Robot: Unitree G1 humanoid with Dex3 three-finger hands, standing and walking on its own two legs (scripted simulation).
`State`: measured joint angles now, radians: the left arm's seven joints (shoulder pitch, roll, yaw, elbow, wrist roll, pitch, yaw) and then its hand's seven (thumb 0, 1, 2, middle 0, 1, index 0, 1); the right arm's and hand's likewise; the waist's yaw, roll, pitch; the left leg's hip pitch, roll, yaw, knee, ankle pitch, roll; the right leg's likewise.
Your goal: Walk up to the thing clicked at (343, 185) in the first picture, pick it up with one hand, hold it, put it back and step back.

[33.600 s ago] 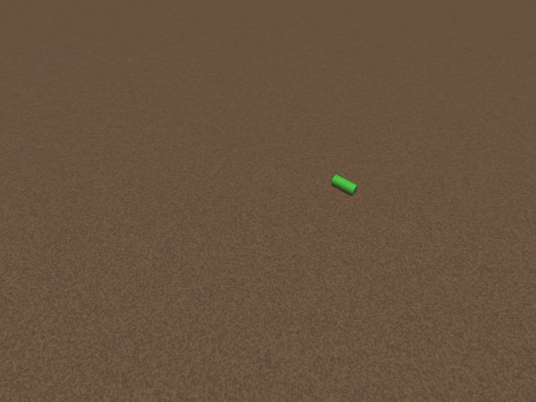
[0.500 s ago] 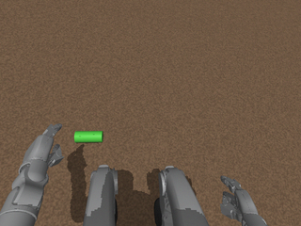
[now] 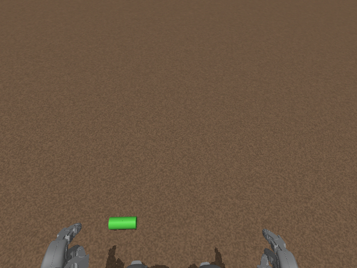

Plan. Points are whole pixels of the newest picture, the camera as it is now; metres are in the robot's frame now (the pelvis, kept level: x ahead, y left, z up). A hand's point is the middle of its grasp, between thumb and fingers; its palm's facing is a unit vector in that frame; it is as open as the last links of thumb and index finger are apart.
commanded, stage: home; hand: left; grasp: from above
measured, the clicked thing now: (123, 222) +0.46 +0.21 -0.66
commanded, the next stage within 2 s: none
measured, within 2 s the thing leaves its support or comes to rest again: neither
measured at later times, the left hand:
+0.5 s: hand out of the picture +0.18 +0.18 -0.02, palm faces +0.06 -0.98 -0.19, open 7.4 cm
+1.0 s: hand out of the picture +0.17 +0.17 -0.02, palm faces +0.05 -0.98 -0.20, open 7.4 cm
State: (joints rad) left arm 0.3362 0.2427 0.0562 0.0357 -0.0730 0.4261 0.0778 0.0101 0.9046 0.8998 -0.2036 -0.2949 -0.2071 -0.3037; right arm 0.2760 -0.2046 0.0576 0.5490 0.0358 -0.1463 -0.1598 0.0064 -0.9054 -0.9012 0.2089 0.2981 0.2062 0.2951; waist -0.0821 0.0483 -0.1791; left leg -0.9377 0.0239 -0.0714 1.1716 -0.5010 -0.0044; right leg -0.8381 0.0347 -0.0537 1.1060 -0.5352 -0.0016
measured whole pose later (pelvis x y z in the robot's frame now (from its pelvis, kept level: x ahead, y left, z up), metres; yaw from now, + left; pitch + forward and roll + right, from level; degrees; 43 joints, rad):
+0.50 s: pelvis +0.02 +0.00 +0.03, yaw +1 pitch +9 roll -3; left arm 0.50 0.22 0.02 -0.10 -0.06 0.45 0.02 0.01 0.91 0.90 -0.20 -0.29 -0.20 -0.30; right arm 0.28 -0.23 0.04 0.51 0.00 -0.23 -0.18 0.01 -0.91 -0.90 0.21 0.30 0.21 0.30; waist -0.04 0.04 -0.16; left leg -0.69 0.01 -0.07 0.99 -0.46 -0.01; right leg -0.59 0.02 -0.05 0.93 -0.50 0.00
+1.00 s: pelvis +0.02 -0.01 +0.03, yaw +1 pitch +9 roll -2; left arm 0.50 0.23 0.02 -0.11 -0.06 0.44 0.02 0.01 0.91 0.90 -0.20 -0.29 -0.20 -0.30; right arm 0.31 -0.22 0.04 0.54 0.00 -0.24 -0.19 0.01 -0.90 -0.90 0.21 0.30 0.21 0.30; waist -0.05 0.05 -0.16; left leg -0.70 0.02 -0.06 1.00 -0.46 -0.01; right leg -0.61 0.03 -0.04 0.95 -0.50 -0.01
